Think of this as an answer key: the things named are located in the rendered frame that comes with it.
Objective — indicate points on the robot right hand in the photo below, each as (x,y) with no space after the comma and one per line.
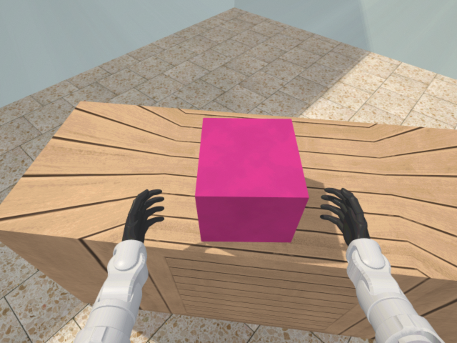
(351,221)

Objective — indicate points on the carton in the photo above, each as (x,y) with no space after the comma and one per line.
(250,185)

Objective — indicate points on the left robot forearm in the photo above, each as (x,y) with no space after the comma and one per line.
(114,312)

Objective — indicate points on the right robot forearm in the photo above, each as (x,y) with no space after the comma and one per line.
(386,307)

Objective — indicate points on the pedestal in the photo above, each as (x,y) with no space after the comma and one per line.
(68,212)

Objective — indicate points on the robot left hand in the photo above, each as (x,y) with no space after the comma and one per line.
(136,223)

